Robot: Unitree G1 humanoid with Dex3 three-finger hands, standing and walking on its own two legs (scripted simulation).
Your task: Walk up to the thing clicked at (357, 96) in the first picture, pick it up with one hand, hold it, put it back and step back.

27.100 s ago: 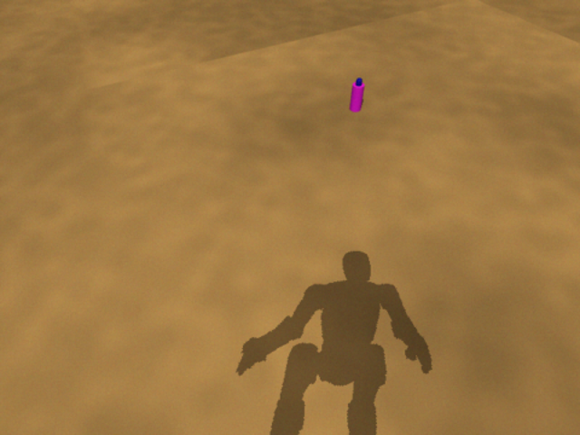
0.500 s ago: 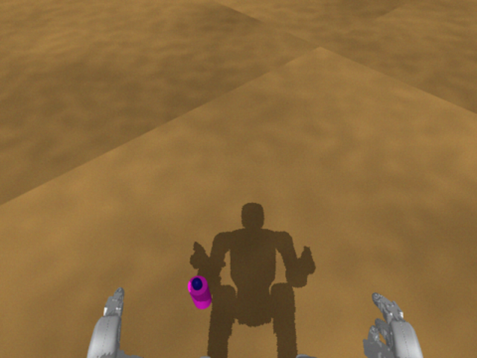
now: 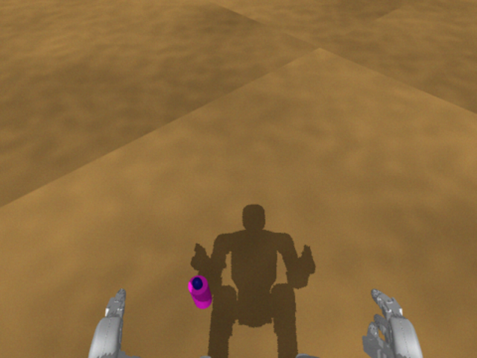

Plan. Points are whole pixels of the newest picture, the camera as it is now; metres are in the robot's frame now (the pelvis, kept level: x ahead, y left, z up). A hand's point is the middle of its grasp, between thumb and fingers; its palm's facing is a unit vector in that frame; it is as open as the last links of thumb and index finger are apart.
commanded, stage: home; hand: left
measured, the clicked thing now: (200, 290) +0.45 +0.19 -0.62
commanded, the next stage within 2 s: stand in 0.58 s
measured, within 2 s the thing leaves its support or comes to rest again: neither
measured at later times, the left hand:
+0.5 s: hand (144, 346) +0.17 +0.18 -0.06, palm faces +0.09 -0.95 -0.29, open 17.4 cm
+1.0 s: hand (142, 345) +0.17 +0.19 -0.06, palm faces +0.09 -0.95 -0.29, open 12.5 cm
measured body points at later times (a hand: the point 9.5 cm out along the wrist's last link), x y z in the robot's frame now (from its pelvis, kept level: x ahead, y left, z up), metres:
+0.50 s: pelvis +0.00 +0.00 +0.00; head +0.02 +0.00 +0.45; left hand +0.16 +0.23 -0.04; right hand +0.16 -0.24 -0.08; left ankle +0.01 +0.13 -0.69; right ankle +0.02 -0.12 -0.69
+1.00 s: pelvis +0.00 +0.01 +0.00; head +0.02 +0.01 +0.45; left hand +0.16 +0.24 -0.04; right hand +0.16 -0.23 -0.07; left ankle +0.01 +0.13 -0.69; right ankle +0.02 -0.12 -0.69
